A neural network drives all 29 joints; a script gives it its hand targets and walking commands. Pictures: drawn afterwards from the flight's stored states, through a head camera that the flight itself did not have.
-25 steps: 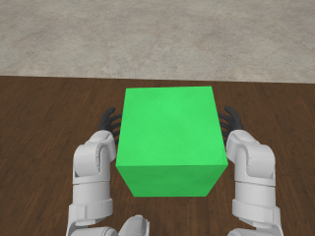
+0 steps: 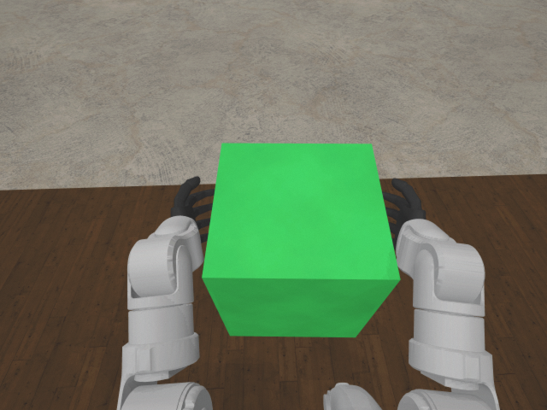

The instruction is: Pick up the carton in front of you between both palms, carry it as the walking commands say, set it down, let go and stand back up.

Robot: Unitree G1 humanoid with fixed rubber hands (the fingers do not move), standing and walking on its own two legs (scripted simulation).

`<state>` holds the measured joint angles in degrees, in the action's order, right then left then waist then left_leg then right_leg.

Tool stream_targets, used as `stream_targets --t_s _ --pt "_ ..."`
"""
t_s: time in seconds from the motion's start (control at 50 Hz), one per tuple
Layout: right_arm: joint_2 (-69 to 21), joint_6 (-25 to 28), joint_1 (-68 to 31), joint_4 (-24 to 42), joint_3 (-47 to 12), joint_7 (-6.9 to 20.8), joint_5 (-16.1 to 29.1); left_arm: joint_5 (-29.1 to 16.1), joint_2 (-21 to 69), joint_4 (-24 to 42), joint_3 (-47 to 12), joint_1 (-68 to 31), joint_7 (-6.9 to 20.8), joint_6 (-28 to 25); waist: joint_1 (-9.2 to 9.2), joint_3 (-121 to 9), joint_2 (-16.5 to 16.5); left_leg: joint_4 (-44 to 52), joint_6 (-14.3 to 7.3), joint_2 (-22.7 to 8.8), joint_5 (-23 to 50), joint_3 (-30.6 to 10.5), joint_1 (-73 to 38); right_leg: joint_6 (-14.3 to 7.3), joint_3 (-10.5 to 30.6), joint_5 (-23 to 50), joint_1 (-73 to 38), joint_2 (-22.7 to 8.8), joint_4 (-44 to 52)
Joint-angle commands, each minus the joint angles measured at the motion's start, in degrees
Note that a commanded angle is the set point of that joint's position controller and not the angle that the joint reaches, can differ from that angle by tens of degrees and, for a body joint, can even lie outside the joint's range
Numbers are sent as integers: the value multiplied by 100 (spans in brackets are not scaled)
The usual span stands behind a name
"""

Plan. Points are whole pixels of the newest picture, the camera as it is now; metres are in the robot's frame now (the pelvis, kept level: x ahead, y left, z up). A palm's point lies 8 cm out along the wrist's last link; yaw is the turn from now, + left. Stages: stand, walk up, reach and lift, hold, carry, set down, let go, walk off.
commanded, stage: carry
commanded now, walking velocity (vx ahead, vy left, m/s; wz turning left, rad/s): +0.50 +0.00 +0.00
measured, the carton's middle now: (294, 248) +0.34 -0.01 +0.02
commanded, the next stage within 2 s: none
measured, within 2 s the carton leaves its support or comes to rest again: neither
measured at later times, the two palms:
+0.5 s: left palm (210, 121) +0.63 +0.14 +0.05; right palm (357, 112) +0.65 -0.16 +0.05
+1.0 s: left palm (214, 47) +0.96 +0.16 +0.03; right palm (328, 48) +0.94 -0.14 +0.03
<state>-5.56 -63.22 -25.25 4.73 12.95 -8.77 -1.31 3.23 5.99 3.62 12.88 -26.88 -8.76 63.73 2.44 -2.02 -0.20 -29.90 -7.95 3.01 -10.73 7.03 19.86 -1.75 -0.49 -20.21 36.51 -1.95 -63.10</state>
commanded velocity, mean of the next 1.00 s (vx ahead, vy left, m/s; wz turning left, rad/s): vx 0.50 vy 0.00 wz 0.00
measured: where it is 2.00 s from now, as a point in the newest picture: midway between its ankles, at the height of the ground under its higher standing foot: (271, 191)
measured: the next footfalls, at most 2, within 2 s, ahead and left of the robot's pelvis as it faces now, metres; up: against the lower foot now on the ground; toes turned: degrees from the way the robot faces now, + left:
right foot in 0.30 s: +0.36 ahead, -0.08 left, -0.03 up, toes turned -2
left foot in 0.82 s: +0.69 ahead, +0.06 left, -0.05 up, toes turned +4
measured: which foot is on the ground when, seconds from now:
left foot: down 0.00-0.30, up 0.32-0.80, down 0.82-1.00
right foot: up 0.00-0.28, down 0.30-0.80, up 0.82-1.00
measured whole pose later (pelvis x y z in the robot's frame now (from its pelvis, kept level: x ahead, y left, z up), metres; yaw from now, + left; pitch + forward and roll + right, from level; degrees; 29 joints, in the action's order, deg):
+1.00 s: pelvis +0.63 +0.02 -0.06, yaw +0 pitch +4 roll -1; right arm -5.7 -63.4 -24.5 3.1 13.0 -8.6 -2.2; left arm 3.2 5.6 1.0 12.5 -26.7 -8.7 63.7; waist 2.0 -2.5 0.0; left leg -31.6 -8.1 3.1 -9.5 7.1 22.2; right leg -2.2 -0.6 -22.3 33.3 -0.6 -68.2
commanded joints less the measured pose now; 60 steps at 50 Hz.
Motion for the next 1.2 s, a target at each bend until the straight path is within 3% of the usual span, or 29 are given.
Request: stream_targets --t_s 0.0,0.1,0.18,0.22,0.24,0.26,0.28,0.3,0.32,0.34,0.36,0.38,0.4,0.46,0.56,0.66,0.7,0.74,0.76,0.78,0.8,0.82,0.84,0.86,0.88,0.9,0.96,1.06,1.18 --pt "-5017 155 -3834 625 -4147 779 1886 -1430 4925 501 -3877 -3352 535 -217 -7 -2290 -481 769 -485 -1604 3000 -1711 -2362 55 -144 533 688 -85 623" --pt "-4693 116 -3445 582 -4037 726 1740 -1489 4664 654 -3967 -3254 518 -166 156 -2077 -546 567 -229 -1186 3939 -1123 -2795 -22 -430 1786 693 119 1968" --pt "-4500 54 -3082 281 -3902 708 1546 -1402 4462 474 -3860 -3045 545 -53 298 -1773 -624 346 -122 -991 3981 -897 -3017 -186 -727 2562 198 379 3339" --pt "-4518 43 -3104 154 -3874 708 1496 -1325 4370 323 -3738 -2967 567 -24 100 -1810 -748 -80 42 -1032 4403 -761 -2744 -365 -811 2744 -780 503 3787" --pt "-4557 38 -3168 116 -3872 709 1482 -1282 4330 209 -3662 -2861 571 -29 -119 -1997 -745 -675 182 -1001 4576 -597 -2544 -409 -893 2762 -1560 583 3960" --pt "-4595 40 -3222 60 -3870 707 1467 -1224 4319 121 -3582 -2801 578 -47 -396 -2246 -504 -1648 341 -858 3941 -327 -1998 -400 -856 2984 -2645 453 4164" --pt "-4590 45 -3319 14 -3855 691 1435 -1143 4283 23 -3469 -2649 594 -61 -549 -2596 25 -2826 423 -646 1844 -281 -788 -371 59 3646 -3952 -362 3617" --pt "-4697 19 -3309 -138 -3863 683 1393 -1090 4144 -117 -3368 -2741 581 -64 -375 -2852 1127 -3965 532 -45 -1980 -445 871 -866 1961 5579 -5328 -1805 2814" --pt "-4704 27 -3265 -96 -3818 664 1393 -1223 4208 -140 -3410 -2782 563 -92 -639 -3222 1711 -5322 608 271 -2457 -768 2141 -1805 3340 3413 -5888 -2219 3354" --pt "-4762 50 -3508 63 -3823 637 1393 -1387 4521 -57 -3548 -2808 603 -135 -698 -2920 1229 -5334 459 -60 -2023 -950 2447 -1653 3208 2220 -5364 -1830 3687" --pt "-5001 92 -3672 139 -3823 626 1410 -1589 4809 204 -3717 -3174 664 -187 -625 -2670 767 -5139 418 -196 -1673 -957 2450 -1443 2769 1898 -4805 -1570 3864" --pt "-5145 149 -3775 204 -3807 622 1395 -1798 5104 422 -3936 -3577 727 -246 -532 -2389 307 -4800 440 -355 -1419 -915 2290 -1304 2370 2101 -4177 -1469 3995" --pt "-5232 203 -3767 231 -3786 621 1355 -1979 5313 578 -4116 -3900 775 -317 -466 -2332 174 -4498 474 -487 -1272 -926 2061 -1276 2126 2058 -3725 -1430 4094" --pt "-5218 334 -3483 264 -3843 608 1233 -2226 5424 775 -4356 -4024 846 -473 -425 -2361 336 -3785 625 -593 -1032 -740 1951 -1232 1608 2428 -3464 -1216 4140" --pt "-4804 374 -3107 495 -3940 532 1128 -2186 5004 814 -4352 -3464 820 -470 -604 -2307 514 -2489 667 -592 -38 -474 2565 -1021 1005 4349 -4260 -972 3807" --pt "-4357 179 -3031 672 -3916 483 1147 -2045 4551 710 -4179 -3138 735 -282 -816 -1937 560 -704 545 -229 1191 -21 2107 -818 438 4793 -4490 -482 3619" --pt "-4186 60 -2964 604 -3825 484 1096 -1961 4419 544 -4066 -3024 697 -191 -873 -1754 630 11 414 -151 1631 60 1670 -787 336 4678 -4463 -476 3544" --pt "-4020 -38 -2920 479 -3654 480 1027 -1883 4360 383 -3973 -3001 666 -111 -632 -1802 730 457 237 -45 1707 132 638 -621 183 5139 -4168 -531 2976" --pt "-3959 -69 -2828 358 -3551 470 982 -1851 4357 320 -3940 -3042 654 -74 -368 -2027 607 734 208 31 1855 239 -260 -455 -84 5213 -3918 -443 2249" --pt "-3903 -94 -2768 286 -3442 464 934 -1809 4341 254 -3912 -3131 638 -50 -122 -2314 333 679 236 -274 2016 34 -1382 -291 -292 4140 -3223 -247 1262" --pt "-3816 -129 -2680 219 -3339 461 898 -1785 4333 188 -3853 -3159 619 -23 -170 -2709 -342 -155 202 -1483 3469 -1326 -2756 -113 -321 1300 -1857 -43 165" --pt "-3655 -136 -2900 64 -3230 415 870 -1756 4378 66 -3813 -3203 583 31 102 -3122 -1542 -107 -1034 -2740 3580 -3634 -4139 142 -92 -1303 50 846 -1507" --pt "-3849 -139 -2819 -47 -3318 418 999 -1754 4355 130 -3778 -3271 541 49 152 -3126 -1369 249 -1282 -2636 2087 -4206 -4008 -29 223 -1296 726 636 -2096" --pt "-4186 -101 -2996 94 -3439 471 1158 -1730 4548 212 -3761 -3449 521 40 147 -2787 -979 462 -1075 -2267 1353 -3817 -3444 -151 277 -1031 913 414 -1984" --pt "-4528 -59 -3375 272 -3618 549 1355 -1705 4756 294 -3719 -3610 516 -2 53 -2534 -320 597 -815 -2059 1143 -3349 -2835 -154 272 -619 755 197 -1591" --pt "-4840 -4 -3770 437 -3814 630 1567 -1666 4912 318 -3689 -3670 526 -49 -73 -2309 -143 764 -638 -1918 1146 -2938 -2241 -124 246 -358 519 42 -1130" --pt "-5273 165 -4196 560 -4120 788 1905 -1531 5155 369 -3769 -3625 567 -208 -195 -2285 -377 985 -522 -1705 1241 -2266 -1627 -12 100 -64 61 -53 -407" --pt "-5024 249 -3661 535 -4130 791 1838 -1442 4972 488 -3959 -3271 543 -315 21 -2327 -490 719 -389 -1542 3311 -1646 -2570 74 -171 764 870 -98 707" --pt "-4556 136 -3266 559 -3994 718 1682 -1509 4575 671 -3995 -3181 512 -171 231 -1958 -545 499 -131 -1040 4145 -1056 -3021 -63 -567 2088 713 244 2409"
